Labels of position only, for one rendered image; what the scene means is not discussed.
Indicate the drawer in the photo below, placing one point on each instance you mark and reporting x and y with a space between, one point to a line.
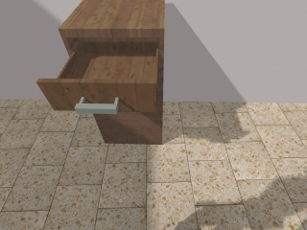
101 71

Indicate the handle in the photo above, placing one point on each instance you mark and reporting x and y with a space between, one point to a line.
96 108

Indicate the cabinet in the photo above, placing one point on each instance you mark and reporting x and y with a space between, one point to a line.
122 21

